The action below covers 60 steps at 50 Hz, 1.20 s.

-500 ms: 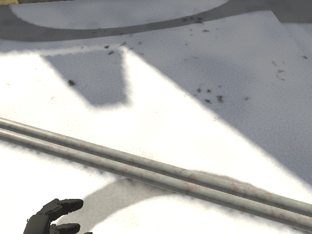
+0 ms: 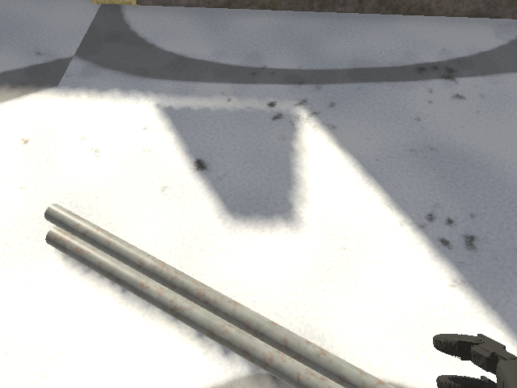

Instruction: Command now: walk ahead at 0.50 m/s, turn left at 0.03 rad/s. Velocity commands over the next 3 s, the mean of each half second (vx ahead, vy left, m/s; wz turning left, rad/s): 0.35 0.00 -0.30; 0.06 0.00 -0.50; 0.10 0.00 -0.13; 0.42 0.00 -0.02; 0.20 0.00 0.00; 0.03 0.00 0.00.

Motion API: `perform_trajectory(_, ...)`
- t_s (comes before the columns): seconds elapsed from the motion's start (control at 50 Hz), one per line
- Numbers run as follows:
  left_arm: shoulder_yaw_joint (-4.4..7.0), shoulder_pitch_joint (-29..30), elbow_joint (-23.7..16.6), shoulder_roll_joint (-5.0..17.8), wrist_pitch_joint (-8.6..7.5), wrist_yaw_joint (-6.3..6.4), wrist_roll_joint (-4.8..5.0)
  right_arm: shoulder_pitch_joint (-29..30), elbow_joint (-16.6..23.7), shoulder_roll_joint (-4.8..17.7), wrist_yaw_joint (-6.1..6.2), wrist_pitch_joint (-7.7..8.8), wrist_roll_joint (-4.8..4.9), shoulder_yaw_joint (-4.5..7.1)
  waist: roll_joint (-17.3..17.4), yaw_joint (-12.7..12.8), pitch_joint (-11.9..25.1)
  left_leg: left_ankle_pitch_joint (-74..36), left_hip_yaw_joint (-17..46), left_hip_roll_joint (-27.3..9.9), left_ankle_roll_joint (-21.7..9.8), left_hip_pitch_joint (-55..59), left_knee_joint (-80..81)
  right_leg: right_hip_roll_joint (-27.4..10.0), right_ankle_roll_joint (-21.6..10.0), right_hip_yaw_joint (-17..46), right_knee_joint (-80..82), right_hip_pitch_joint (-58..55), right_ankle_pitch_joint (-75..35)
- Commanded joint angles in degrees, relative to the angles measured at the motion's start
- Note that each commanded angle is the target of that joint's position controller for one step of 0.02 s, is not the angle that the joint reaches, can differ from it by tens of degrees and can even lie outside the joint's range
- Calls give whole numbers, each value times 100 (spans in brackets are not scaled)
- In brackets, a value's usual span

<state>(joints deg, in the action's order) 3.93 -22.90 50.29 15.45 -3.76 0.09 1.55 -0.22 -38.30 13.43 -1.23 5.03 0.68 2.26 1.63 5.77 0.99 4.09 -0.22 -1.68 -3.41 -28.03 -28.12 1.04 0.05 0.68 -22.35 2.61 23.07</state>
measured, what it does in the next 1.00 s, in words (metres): walks ahead, turning right: right foot, then left foot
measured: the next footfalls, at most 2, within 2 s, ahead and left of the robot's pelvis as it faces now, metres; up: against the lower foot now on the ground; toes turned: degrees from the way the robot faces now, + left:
right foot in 0.34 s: +0.32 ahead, -0.15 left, +0.03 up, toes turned -14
left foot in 0.80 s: +0.37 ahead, +0.11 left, +0.00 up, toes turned -21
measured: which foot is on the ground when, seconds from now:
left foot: down 0.00-0.52, up 0.54-0.78, down 0.80-1.00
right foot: down 0.00-0.00, up 0.02-0.32, down 0.34-0.80, up 0.82-1.00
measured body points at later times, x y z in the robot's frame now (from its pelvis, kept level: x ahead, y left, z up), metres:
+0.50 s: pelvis +0.21 +0.00 +0.01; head +0.27 -0.01 +0.46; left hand +0.48 +0.17 -0.08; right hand +0.20 -0.28 -0.12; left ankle +0.11 +0.12 -0.72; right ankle +0.27 -0.14 -0.71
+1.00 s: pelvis +0.25 +0.04 +0.00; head +0.28 +0.05 +0.45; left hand +0.53 +0.20 -0.11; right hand +0.22 -0.23 -0.11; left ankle +0.33 +0.12 -0.73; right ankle +0.17 -0.07 -0.58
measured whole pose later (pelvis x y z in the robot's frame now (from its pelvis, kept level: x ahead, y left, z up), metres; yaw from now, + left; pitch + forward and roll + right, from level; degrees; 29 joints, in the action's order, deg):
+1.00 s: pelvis +0.25 +0.04 +0.00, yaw -28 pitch +0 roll -1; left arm 5.4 -8.1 37.0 16.1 5.7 3.4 0.6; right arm -13.7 -41.0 10.8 4.4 -1.7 -2.1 0.6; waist -2.1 -2.1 -2.3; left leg 16.6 -6.2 -3.5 -1.6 -20.1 -36.6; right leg 3.4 4.9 3.8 -86.8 38.6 18.8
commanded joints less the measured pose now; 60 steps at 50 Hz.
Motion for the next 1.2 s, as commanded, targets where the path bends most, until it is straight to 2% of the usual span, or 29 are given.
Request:
perform_trajectory(0.02,-17,25,-539,316,-132,25,-117,-2190,-90,1571,101,47,-170,529,539,-1194,1778,-256,2009,-1557,-1071,4546,-56,-298,-256,-65,-3377,2634,-2172)
perform_trajectory(0.04,-74,-179,-522,257,-252,-6,-109,-2504,-222,1522,65,-4,-66,521,1506,-1196,2223,516,3881,-2178,-1609,5177,689,97,-125,314,-4518,3942,1007)
perform_trajectory(0.06,66,201,-525,716,-278,-30,26,-2312,-193,1127,77,-31,-32,408,898,-1260,1557,1181,3512,-2025,-1398,4723,856,-219,-144,563,-5125,4571,810)
perform_trajectory(0.1,79,796,-632,685,-217,-12,2,-1510,-106,775,68,-26,-69,277,259,-968,520,899,2210,-1598,-1048,3090,1228,-658,-169,347,-4821,4402,-179)
perform_trajectory(0.14,100,676,-607,514,-56,22,-22,-1138,-146,566,22,59,-145,225,440,-608,129,522,1518,-1313,-895,2071,1692,-861,-144,448,-4470,3834,-665)
perform_trajectory(0.26,84,807,-685,217,95,51,-100,-1119,-467,708,151,136,-203,288,281,-398,-22,-2706,-176,-1094,-711,1791,1662,-609,70,414,-3475,3673,-1960)
perform_trajectory(0.36,39,2056,-1263,185,117,-136,-114,-1503,-642,828,340,-115,-50,303,-5,-897,-191,-3026,-657,-995,-413,2579,1336,-396,-56,-110,-1837,3756,-2248)
perform_trajectory(0.44,26,2593,-1636,74,180,-337,10,-2235,-878,1307,439,-484,102,410,277,-1145,519,-4376,-513,-1135,-248,4014,193,139,-62,-654,-878,3301,-1392)
perform_trajectory(0.5,231,1584,-1348,485,284,-312,30,-1999,-825,1397,437,-462,172,431,362,-558,1242,-4169,-743,-903,102,2718,-1226,329,-492,-599,141,667,-2685)
perform_trajectory(0.52,372,1022,-1204,800,399,-182,14,-1644,-726,1317,372,-362,81,405,441,-177,1550,-2934,-710,-711,363,1386,-1989,-76,-879,14,98,-813,-3397)
perform_trajectory(0.54,491,617,-1121,1403,449,-84,-47,-1397,-352,772,198,-233,-194,198,-786,-124,2053,2178,-531,-216,684,-999,-3549,-1497,-1858,1651,-575,-2985,-5388)
perform_trajectory(0.56,423,508,-1281,1170,493,26,-193,-1039,-199,778,54,-123,-146,166,-938,84,2665,3338,289,-79,727,-1631,-4717,-2229,-2401,2371,-635,-3117,-5980)
perform_trajectory(0.6,266,1599,-1605,623,538,139,-138,-927,-247,813,-11,-145,82,191,-466,-272,1786,2713,550,-516,693,-1557,-4099,-1564,-1683,1585,-324,-1712,-4408)
perform_trajectory(0.64,260,2347,-1769,619,628,135,-116,-1139,-415,746,114,-337,-21,210,-404,-695,1097,2480,104,-345,896,-425,-2970,-1032,-1401,1060,-126,319,-3468)
perform_trajectory(0.7,351,2728,-1931,784,748,127,-222,-1762,-546,618,161,-529,-90,183,-1072,-966,988,1940,-202,32,987,991,-2208,-670,-1387,885,-269,1751,-2836)
perform_trajectory(0.74,335,2834,-2001,738,761,168,-176,-1966,-541,780,141,-563,-109,242,-1090,-1075,1012,1292,-176,46,888,1546,-1799,-697,-1191,1141,-590,2189,-2415)
perform_trajectory(0.78,235,3187,-2064,374,792,227,-153,-2981,-877,710,86,-583,-142,321,-910,-1636,796,581,-396,102,685,2796,-861,-355,-696,914,-1728,3373,-1323)
perform_trajectory(0.8,130,2889,-1984,-81,818,220,-144,-3149,-981,674,63,-562,-247,326,211,-1605,348,484,446,-571,384,2999,-272,453,-337,397,-3420,4315,567)
perform_trajectory(0.82,110,2194,-1813,-169,789,228,-118,-2505,-553,990,121,-535,-369,280,901,-953,-2,-894,2115,-1910,-145,2207,-21,661,-78,753,-5391,4951,1648)
perform_trajectory(0.84,202,1473,-2066,169,788,232,12,-1139,50,1604,197,-478,-665,351,1702,-110,157,147,3817,-2993,-1086,837,1398,415,16,1100,-6307,4623,1462)
perform_trajectory(0.86,303,1543,-1933,687,811,331,113,-163,422,1304,295,-482,-649,274,1564,-61,-428,1980,3467,-2675,-1102,1,1782,132,162,900,-6817,4395,890)
perform_trajectory(0.88,381,1611,-1805,943,861,409,53,96,464,869,364,-530,-511,138,1070,-170,-732,2740,2667,-2129,-821,-417,1765,91,297,599,-7344,4173,415)
perform_trajectory(0.9,383,1438,-1664,869,915,444,-77,164,465,830,442,-576,-407,84,687,-105,-645,2518,2058,-1725,-616,-517,1542,113,412,373,-7652,3865,77)
perform_trajectory(0.98,199,1960,-1922,348,833,337,-109,-1050,264,645,686,-575,-229,51,157,-751,-63,850,855,-1295,-734,1246,731,165,573,392,-6235,3865,-695)
perform_trajectory(1.06,-88,1989,-2041,-243,702,131,-128,-1196,180,652,638,-625,-179,152,854,-826,659,-128,516,-1320,-812,2207,519,-214,577,79,-3031,2638,764)
perform_trajectory(1.14,4,1174,-1575,64,650,62,-90,-1562,-57,653,464,-683,112,211,767,-708,286,-496,506,-1213,-646,1554,263,37,196,-523,-107,1087,-1127)
perform_trajectory(1.16,40,1018,-1563,300,642,77,-161,-1701,-139,584,428,-635,77,204,453,-723,297,-155,347,-1010,-304,1231,-52,-193,-16,8,104,613,-1710)
perform_trajectory(1.18,113,892,-1631,758,636,142,-252,-1769,-13,171,341,-534,-192,80,-1033,-963,698,1273,-184,-529,222,478,-1048,-1330,-430,1322,-250,-117,-3840)
perform_trajectory(1.2,4,1128,-1581,381,595,87,-352,-1364,108,137,331,-502,-199,30,-1824,-776,660,2372,-144,-271,521,698,-857,-1861,-1338,1782,92,976,-3017)
Over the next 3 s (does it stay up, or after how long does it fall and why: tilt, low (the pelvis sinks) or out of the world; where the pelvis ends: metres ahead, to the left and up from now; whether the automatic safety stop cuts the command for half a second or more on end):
stays up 0.67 -0.13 0.00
